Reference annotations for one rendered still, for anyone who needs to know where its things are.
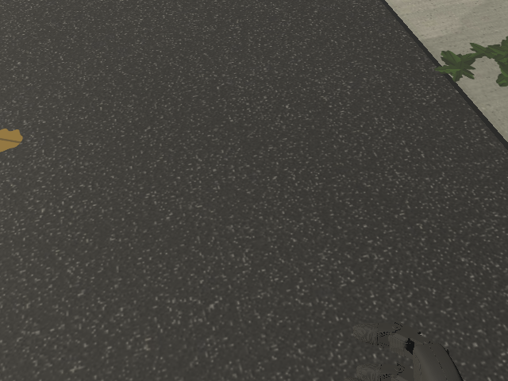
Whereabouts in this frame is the robot right hand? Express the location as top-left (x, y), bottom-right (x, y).
top-left (344, 321), bottom-right (463, 381)

